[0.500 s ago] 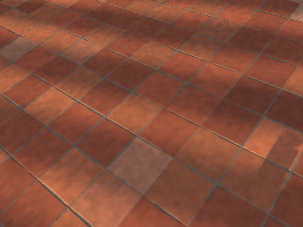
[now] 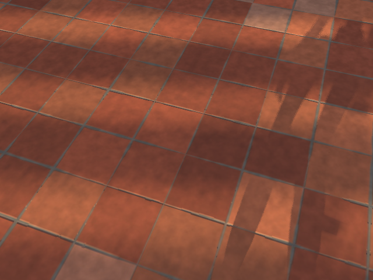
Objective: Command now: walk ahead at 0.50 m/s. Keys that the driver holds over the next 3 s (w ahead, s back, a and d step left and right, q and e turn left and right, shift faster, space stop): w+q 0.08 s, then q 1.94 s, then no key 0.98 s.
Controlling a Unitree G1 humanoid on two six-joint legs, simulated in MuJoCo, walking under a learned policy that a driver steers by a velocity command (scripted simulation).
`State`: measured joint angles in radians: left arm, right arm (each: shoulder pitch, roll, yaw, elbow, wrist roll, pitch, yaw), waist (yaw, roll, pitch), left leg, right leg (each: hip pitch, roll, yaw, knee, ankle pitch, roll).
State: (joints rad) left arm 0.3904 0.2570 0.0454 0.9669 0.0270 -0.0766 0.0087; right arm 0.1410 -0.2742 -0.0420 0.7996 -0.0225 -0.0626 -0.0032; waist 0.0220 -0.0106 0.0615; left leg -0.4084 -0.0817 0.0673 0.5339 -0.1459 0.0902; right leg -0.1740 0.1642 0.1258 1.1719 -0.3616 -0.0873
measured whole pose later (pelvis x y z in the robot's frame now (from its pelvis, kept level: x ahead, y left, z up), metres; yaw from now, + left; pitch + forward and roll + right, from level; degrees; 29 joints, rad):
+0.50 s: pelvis +0.20 -0.03 +0.01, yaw +15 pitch +1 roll +1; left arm 0.10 0.21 0.00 0.78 0.02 -0.04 0.04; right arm 0.31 -0.29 -0.07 0.82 -0.01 0.02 -0.01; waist -0.05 0.04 0.07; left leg -0.42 -0.07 -0.03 1.11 -0.52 0.01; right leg -0.36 0.02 -0.04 0.50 -0.15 -0.05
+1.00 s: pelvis +0.20 +0.00 +0.02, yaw +33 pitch +1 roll -2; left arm 0.21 0.30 0.06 0.78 0.03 0.04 0.01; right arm 0.24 -0.27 -0.05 0.69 -0.01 0.05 0.00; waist 0.01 -0.04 0.04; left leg -0.23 -0.05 -0.04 0.47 -0.25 0.06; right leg -0.51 -0.02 -0.01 1.00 -0.38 0.04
